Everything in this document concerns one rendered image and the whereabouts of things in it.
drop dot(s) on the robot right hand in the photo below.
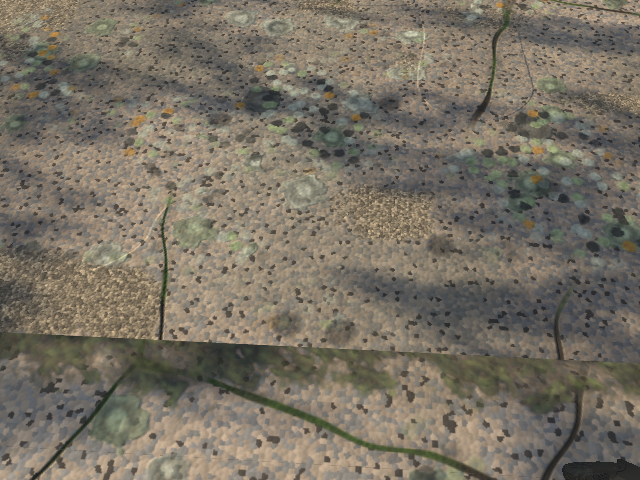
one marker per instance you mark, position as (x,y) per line
(622,470)

